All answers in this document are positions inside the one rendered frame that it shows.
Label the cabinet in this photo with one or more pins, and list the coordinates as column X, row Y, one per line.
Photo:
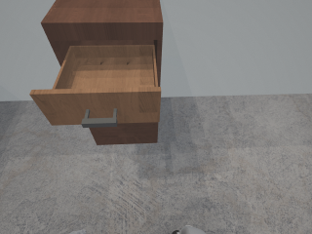
column 109, row 23

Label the handle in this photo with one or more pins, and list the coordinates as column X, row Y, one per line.
column 99, row 122

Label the drawer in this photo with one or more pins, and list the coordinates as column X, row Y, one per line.
column 102, row 78

